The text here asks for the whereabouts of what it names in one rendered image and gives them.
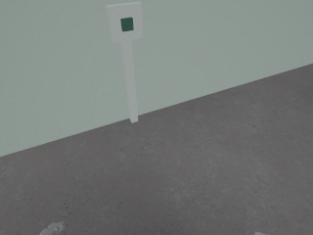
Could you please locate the panel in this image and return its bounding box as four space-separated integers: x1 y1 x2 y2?
106 1 143 123

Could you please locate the left robot hand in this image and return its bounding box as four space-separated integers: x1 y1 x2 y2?
39 221 67 235

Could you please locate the button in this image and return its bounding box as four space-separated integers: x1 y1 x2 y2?
120 17 134 32

